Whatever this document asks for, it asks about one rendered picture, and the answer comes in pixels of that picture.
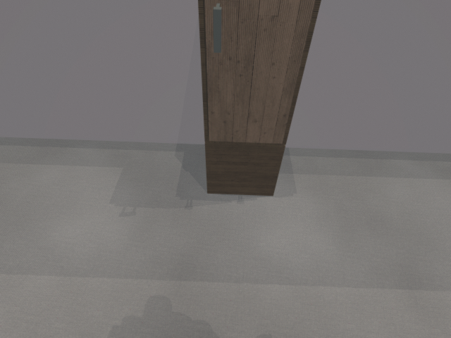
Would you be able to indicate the cupboard door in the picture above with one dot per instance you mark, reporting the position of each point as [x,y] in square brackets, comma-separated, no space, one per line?
[251,83]

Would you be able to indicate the handle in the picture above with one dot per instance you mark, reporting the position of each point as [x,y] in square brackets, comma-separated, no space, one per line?
[217,28]

